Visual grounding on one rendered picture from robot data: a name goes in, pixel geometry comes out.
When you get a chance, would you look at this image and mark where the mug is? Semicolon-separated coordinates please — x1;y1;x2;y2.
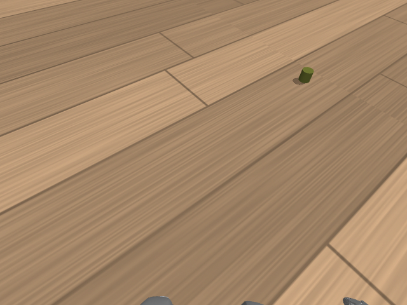
299;67;314;83

